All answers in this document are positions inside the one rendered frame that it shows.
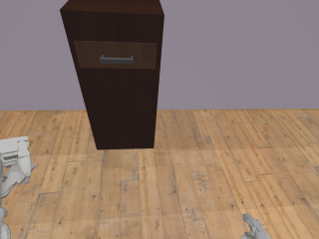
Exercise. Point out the robot left hand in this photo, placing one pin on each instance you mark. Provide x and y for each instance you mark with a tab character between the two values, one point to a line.
14	154

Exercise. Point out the cabinet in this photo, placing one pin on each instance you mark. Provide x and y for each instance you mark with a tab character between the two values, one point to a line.
121	103

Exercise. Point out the drawer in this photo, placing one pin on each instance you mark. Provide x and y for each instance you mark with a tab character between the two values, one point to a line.
90	52

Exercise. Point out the left robot forearm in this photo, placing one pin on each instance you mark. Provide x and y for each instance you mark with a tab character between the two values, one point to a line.
5	232

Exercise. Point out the handle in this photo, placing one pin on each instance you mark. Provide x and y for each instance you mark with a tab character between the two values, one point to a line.
112	60

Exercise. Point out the robot right hand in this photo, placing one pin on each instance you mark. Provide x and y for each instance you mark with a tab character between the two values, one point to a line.
255	227

